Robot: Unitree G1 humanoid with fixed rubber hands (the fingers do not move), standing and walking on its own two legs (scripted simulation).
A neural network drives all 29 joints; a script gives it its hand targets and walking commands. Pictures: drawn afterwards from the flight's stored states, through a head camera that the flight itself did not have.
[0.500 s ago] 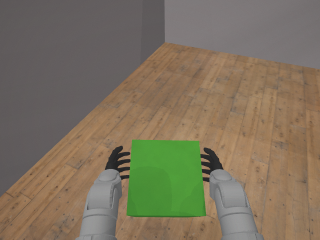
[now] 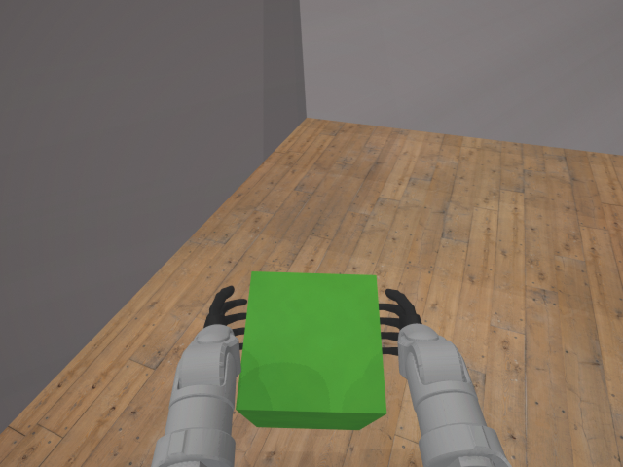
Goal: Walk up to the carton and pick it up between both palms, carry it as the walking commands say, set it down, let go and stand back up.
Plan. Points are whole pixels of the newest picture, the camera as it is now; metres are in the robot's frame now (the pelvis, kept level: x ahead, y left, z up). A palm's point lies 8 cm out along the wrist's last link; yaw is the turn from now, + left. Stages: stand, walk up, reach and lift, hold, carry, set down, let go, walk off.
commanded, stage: hold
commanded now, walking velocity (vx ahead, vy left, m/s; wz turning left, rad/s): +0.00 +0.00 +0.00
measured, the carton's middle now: (310, 358) +0.32 +0.03 -0.05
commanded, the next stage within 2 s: set down in 0.36 s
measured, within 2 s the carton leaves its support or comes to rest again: neither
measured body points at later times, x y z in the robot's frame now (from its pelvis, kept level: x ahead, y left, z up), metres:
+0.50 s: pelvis +0.00 -0.02 +0.00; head -0.05 -0.03 +0.45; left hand +0.29 +0.15 +0.04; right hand +0.31 -0.12 +0.02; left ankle +0.01 +0.10 -0.74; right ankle +0.04 -0.12 -0.74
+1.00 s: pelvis -0.02 -0.03 -0.02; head +0.02 -0.04 +0.43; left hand +0.31 +0.13 -0.04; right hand +0.32 -0.13 -0.05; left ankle +0.01 +0.10 -0.74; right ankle +0.04 -0.12 -0.74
